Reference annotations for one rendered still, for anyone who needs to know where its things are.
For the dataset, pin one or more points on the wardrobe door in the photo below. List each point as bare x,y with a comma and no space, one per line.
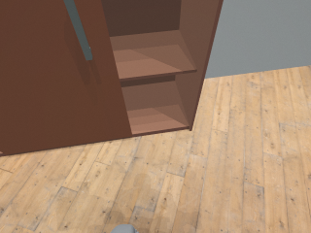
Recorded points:
50,95

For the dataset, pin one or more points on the handle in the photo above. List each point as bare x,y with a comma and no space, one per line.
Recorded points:
77,24

